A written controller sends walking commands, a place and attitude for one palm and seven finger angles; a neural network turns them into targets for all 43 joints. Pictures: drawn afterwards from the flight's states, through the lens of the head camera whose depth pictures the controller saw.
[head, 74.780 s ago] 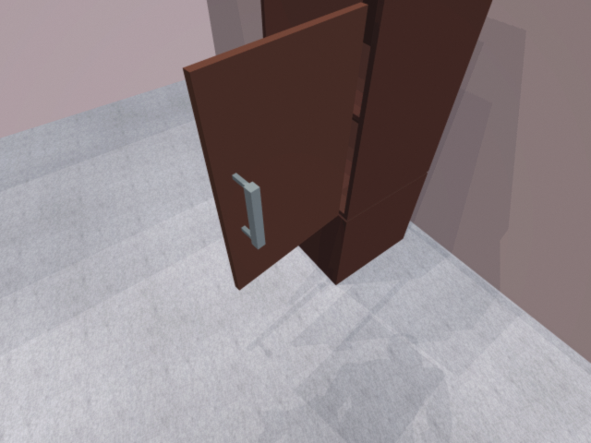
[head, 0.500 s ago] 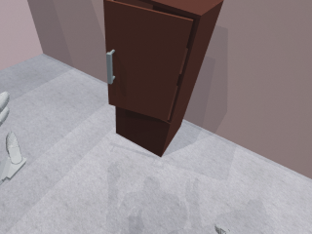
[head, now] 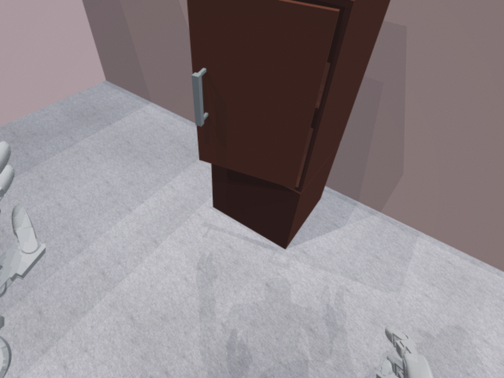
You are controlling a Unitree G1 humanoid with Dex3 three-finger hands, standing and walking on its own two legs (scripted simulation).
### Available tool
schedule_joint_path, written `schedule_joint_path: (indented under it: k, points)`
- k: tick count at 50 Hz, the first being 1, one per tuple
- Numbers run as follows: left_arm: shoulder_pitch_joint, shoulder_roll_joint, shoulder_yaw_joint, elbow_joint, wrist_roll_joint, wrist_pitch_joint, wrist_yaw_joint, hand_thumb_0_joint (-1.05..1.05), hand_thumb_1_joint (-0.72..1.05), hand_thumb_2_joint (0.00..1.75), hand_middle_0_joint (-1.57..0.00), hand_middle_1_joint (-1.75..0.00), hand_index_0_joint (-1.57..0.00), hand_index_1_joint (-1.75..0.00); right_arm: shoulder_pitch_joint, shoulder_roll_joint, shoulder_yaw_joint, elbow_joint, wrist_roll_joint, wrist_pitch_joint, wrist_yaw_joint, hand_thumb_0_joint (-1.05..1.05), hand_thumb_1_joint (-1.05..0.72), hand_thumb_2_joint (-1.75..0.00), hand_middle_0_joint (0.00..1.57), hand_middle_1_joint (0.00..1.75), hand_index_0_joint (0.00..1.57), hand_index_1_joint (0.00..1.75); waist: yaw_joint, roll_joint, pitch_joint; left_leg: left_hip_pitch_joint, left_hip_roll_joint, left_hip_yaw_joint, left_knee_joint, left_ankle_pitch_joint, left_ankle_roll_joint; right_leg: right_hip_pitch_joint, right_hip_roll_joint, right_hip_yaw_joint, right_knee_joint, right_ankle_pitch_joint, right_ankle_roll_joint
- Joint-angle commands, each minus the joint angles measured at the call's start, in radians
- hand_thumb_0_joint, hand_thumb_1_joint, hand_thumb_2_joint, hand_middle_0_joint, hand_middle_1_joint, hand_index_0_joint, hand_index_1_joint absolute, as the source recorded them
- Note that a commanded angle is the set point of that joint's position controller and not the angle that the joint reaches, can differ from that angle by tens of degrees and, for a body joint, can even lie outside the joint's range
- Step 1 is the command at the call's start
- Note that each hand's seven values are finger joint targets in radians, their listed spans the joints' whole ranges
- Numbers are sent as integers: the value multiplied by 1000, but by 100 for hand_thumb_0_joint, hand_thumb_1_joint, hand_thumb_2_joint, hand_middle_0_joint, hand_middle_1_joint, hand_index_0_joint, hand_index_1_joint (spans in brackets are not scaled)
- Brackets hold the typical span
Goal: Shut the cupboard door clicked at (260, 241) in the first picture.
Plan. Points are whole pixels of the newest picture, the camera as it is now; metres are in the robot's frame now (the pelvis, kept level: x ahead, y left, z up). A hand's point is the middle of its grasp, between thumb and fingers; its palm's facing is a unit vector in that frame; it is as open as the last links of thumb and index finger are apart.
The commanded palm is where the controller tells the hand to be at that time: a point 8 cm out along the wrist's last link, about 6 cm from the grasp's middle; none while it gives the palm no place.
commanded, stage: stop stepping back and stand still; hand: left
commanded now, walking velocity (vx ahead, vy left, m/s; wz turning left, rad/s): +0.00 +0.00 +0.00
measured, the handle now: (201, 97) +0.89 +0.22 -0.03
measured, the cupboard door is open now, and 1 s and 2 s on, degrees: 13 13 13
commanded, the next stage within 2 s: let the arm hang, fingers relaxed in 0.42 s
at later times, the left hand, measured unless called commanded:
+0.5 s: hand (61, 228) +0.23 +0.25 +0.17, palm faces +0.39 -0.82 -0.42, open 7.4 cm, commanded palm none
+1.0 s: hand out of the picture -0.08 +0.20 -0.16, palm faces +0.05 -0.99 -0.16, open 7.2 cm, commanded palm none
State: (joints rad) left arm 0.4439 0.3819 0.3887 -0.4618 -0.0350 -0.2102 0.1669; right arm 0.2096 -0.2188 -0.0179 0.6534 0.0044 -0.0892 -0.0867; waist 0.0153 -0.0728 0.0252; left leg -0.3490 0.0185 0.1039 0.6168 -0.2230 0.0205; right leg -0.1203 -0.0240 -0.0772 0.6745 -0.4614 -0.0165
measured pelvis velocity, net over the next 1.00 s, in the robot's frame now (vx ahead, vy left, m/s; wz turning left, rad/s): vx -0.02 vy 0.02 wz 0.04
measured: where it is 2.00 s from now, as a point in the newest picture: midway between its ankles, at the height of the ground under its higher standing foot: outside the picture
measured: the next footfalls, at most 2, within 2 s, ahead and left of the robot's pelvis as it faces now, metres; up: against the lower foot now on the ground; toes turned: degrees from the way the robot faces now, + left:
none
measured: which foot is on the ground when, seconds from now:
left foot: down 0.00-1.00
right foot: down 0.00-1.00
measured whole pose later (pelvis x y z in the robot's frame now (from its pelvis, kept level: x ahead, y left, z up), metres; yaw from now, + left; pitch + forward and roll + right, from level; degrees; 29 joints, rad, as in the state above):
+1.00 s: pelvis -0.02 +0.02 +0.01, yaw +2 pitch -1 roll -2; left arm 0.41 0.21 0.00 1.03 0.01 0.05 0.01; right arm 0.30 -0.18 0.02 1.02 -0.02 0.06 -0.01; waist 0.01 -0.03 0.08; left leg -0.36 0.02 0.06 0.50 -0.13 0.04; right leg -0.10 0.01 -0.09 0.47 -0.35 -0.01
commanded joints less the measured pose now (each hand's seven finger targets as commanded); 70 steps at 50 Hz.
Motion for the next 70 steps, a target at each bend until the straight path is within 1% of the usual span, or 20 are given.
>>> schedule_joint_path:
  k: [1,4,6,8,14,18,22,25,26,27,29,31,34,35,37,40,45,51,59,70]
  points:
    - [-27,278,217,-301,-11,-94,17,0,90,90,-20,-30,-20,-30,-77,-97,-19,-160,-17,-81,8,0,-90,-90,20,30,20,30,-4,337,-93,132,230,-352,-324,49,98,-135,11,61,-27,-22,18]
    - [135,231,223,-249,-28,-73,10,0,90,90,-20,-30,-20,-30,-67,-92,-18,-188,6,-72,20,0,-90,-90,20,30,20,30,-13,180,-132,84,121,-163,-233,-54,20,-25,-2,71,-287,179,3]
    - [243,212,230,-173,-43,-53,8,0,90,90,-20,-30,-20,-30,-40,-91,-21,-186,3,-55,29,0,-90,-90,20,30,20,30,-24,72,-195,115,69,-106,-103,109,-8,-25,-87,179,-300,380,-32]
    - [206,195,194,-176,-48,-32,6,0,90,90,-20,-30,-20,-30,-45,-96,-21,-177,15,-28,31,0,-90,-90,20,30,20,30,-33,-16,-201,103,75,-77,-52,248,-9,3,-123,194,-263,642,-18]
    - [62,211,139,-154,-27,-2,7,0,90,90,-20,-30,-20,-30,-60,-99,-8,-172,12,-9,0,0,-90,-90,20,30,20,30,-29,44,-221,237,94,-69,-82,472,20,-44,-59,98,-197,772,43]
    - [-26,232,127,-239,-14,-4,14,0,90,90,-20,-30,-20,-30,-84,-92,-3,-181,15,-14,-8,0,-90,-90,20,30,20,30,-23,77,-205,225,78,-65,-73,443,22,-36,-67,97,-214,746,42]
    - [43,253,163,-286,-17,-16,23,0,90,90,-20,-30,-20,-30,-88,-85,1,-190,13,-13,-2,0,-90,-90,20,30,20,30,-18,170,-177,194,74,-79,-78,389,13,-55,-70,102,-251,595,26]
    - [129,244,187,-233,-27,-19,22,0,90,90,-20,-30,-20,-30,-81,-86,-3,-193,12,1,5,0,-90,-90,20,30,20,30,-19,158,-143,160,76,-87,-85,319,4,-81,-68,117,-289,503,13]
    - [4,18,-311,516,21,115,-106,0,90,90,-20,-30,-20,-30,-167,-208,-26,-50,27,-62,89,0,-90,-90,20,30,20,30,-52,113,-62,140,119,-91,15,459,4,-185,-99,25,-158,562,-16]
    - [-29,38,-290,548,37,210,-143,0,90,90,-20,-30,-20,-30,-91,-275,-53,-13,13,-19,94,0,-90,-90,20,30,20,30,-38,136,-111,135,127,-106,-13,374,11,-176,-106,78,-175,464,-7]
    - [-41,27,-289,590,44,227,-163,0,90,90,-20,-30,-20,-30,-69,-248,-36,-16,3,16,88,0,-90,-90,20,30,20,30,-16,147,-77,51,147,-139,-53,259,32,-181,-72,50,-153,281,-3]
    - [-91,44,-304,700,53,218,-171,0,90,90,-20,-30,-20,-30,-68,-244,-19,-2,-10,37,89,0,-90,-90,20,30,20,30,-6,45,-66,17,137,-177,-79,248,41,-146,-51,57,-161,238,-14]
    - [-152,40,-326,869,52,214,-167,0,90,90,-20,-30,-20,-30,-68,-220,-4,25,-20,61,85,0,-90,-90,20,30,20,30,-20,-106,-49,32,98,-174,-59,192,24,-158,-94,105,-226,230,-41]
    - [-158,30,-333,930,51,214,-164,0,90,90,-20,-30,-20,-30,-57,-211,-2,43,-26,67,85,0,-90,-90,20,30,20,30,-24,-110,-51,59,85,-165,-49,191,19,-171,-109,119,-236,238,-51]
    - [-164,13,-350,1031,46,223,-154,0,90,90,-20,-30,-20,-30,-33,-184,7,79,-32,87,85,0,-90,-90,20,30,20,30,-32,-47,-43,98,72,-153,-60,192,12,-179,-116,124,-249,213,-58]
    - [-144,-7,-359,1166,44,226,-151,0,90,90,-20,-30,-20,-30,-24,-166,10,138,-35,101,82,0,-90,-90,20,30,20,30,-34,128,-33,129,82,-173,-135,146,14,-165,-86,121,-272,134,-44]
    - [-45,-53,-355,1364,42,224,-150,0,90,90,-20,-30,-20,-30,21,-122,5,240,-28,107,66,0,-90,-90,20,30,20,30,-17,276,-30,114,86,-197,-237,-23,20,-95,-59,104,-306,119,-46]
    - [11,-93,-367,1508,46,215,-147,0,90,90,-20,-30,-20,-30,85,-114,-12,329,-17,110,53,0,-90,-90,20,30,20,30,-24,136,8,157,101,-205,-284,-86,26,-120,-53,100,-356,108,-48]
    - [49,-124,-371,1593,50,210,-136,0,90,90,-20,-30,-20,-30,111,-89,-20,405,-18,111,52,0,-90,-90,20,30,20,30,-27,30,85,170,100,-183,-314,-97,25,-189,-57,104,-380,50,-42]
    - [45,-131,-363,1595,54,214,-131,0,90,90,-20,-30,-20,-30,121,-50,-19,431,-25,116,57,0,-90,-90,20,30,20,30,-22,79,136,129,81,-164,-328,-132,13,-228,-58,108,-387,-13,-39]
